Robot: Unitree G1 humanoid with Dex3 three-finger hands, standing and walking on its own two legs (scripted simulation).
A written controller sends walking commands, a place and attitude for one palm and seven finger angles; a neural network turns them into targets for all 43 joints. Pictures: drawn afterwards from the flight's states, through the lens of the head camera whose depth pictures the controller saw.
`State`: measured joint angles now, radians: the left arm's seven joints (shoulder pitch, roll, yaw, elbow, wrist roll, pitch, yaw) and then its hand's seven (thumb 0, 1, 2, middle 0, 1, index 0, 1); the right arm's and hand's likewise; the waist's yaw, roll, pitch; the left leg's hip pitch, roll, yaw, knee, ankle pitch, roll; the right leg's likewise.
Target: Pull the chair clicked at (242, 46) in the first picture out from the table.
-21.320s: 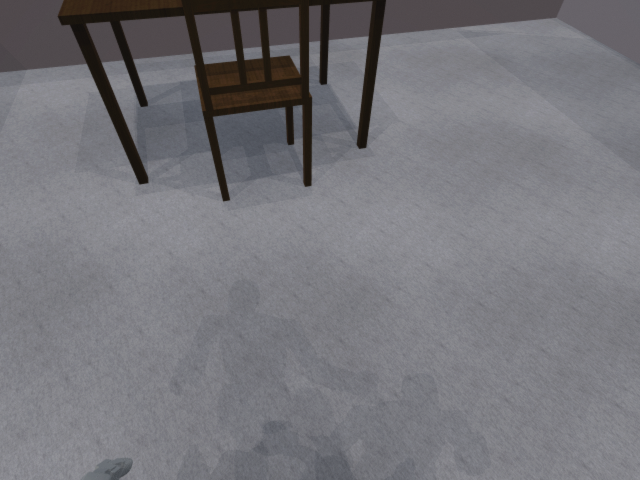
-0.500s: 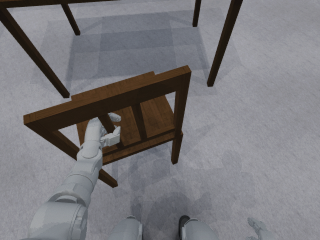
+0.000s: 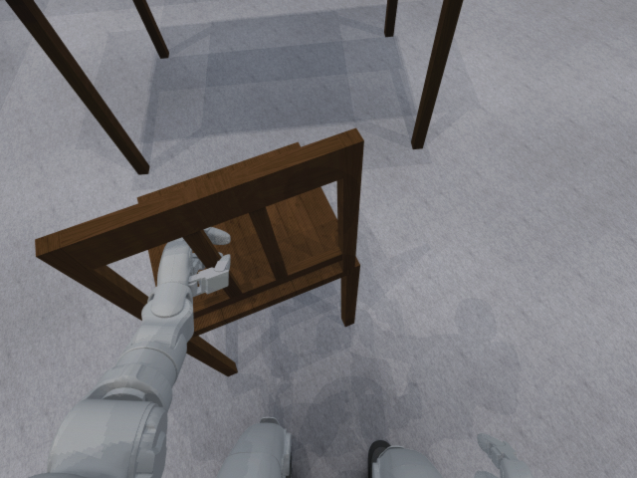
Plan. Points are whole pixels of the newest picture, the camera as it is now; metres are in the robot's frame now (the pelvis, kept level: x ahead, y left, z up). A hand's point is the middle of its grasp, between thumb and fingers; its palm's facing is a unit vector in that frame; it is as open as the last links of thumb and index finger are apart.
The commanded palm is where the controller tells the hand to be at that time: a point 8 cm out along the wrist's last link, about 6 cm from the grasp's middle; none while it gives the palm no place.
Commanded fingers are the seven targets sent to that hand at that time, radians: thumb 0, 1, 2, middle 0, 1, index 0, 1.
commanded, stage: step backward, pulling the chair out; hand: left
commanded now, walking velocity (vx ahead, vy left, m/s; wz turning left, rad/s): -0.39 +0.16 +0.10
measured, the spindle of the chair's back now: (215, 265) +0.41 +0.18 -0.10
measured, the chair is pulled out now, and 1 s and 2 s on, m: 0.54 0.72 0.72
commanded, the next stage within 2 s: stop walking, hand still on the chair in 0.24 s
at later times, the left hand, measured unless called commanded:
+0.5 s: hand (212, 363) +0.25 +0.15 -0.05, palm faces +0.00 -0.97 -0.25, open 5.8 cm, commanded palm +0.23 +0.20 -0.04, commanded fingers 0.00 0.90 0.90 -0.50 -1.45 -0.50 -1.45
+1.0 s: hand (207, 404) +0.20 +0.15 -0.05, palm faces -0.04 -0.98 -0.22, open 5.5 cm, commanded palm +0.18 +0.20 -0.04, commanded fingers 0.00 0.90 0.90 -0.50 -1.45 -0.50 -1.45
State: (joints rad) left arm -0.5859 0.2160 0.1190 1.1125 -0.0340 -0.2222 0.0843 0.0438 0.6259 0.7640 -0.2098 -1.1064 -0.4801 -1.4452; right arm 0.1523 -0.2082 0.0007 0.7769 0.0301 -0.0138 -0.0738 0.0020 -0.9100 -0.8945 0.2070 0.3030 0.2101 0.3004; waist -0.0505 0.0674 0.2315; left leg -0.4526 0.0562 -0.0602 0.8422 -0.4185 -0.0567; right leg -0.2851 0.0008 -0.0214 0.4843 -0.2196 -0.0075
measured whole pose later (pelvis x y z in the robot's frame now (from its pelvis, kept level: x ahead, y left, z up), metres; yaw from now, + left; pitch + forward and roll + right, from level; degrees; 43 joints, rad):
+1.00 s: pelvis -0.10 +0.03 +0.00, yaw +1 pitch -1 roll +0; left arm -0.27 0.13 -0.07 0.91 -0.01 -0.13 0.10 0.06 0.65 0.77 -0.13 -1.19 -0.50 -1.44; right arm 0.23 -0.23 0.01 0.70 0.02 0.02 -0.11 0.01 -0.90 -0.90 0.20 0.30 0.20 0.30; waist -0.04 0.02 0.05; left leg -0.18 0.03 0.04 0.48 -0.27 -0.02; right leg -0.22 -0.04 -0.02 0.48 -0.24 0.02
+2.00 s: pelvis -0.09 +0.03 -0.02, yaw +2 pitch +8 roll +0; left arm -0.07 0.21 0.01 0.48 -0.01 0.01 -0.03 -0.01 -0.52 0.21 -0.13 -0.39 -0.14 -0.40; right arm 0.25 -0.24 0.01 0.61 0.03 -0.06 -0.04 0.01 -0.90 -0.90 0.20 0.30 0.21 0.30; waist -0.04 0.04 -0.06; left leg -0.47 0.03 0.01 0.73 -0.39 -0.02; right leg -0.50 -0.05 -0.04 0.73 -0.36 0.02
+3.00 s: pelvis -0.10 +0.02 -0.04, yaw +4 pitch +8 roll -1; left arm 0.51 0.22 -0.06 -0.10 -0.01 0.11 -0.01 -0.01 -0.53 0.20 -0.01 0.00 -0.01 0.00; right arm 0.26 -0.23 0.01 0.50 0.03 -0.14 -0.08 0.02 -0.90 -0.90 0.20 0.30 0.21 0.30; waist -0.03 0.05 -0.11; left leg -0.57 0.03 -0.04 0.88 -0.45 -0.03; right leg -0.57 -0.05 -0.08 0.86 -0.43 0.01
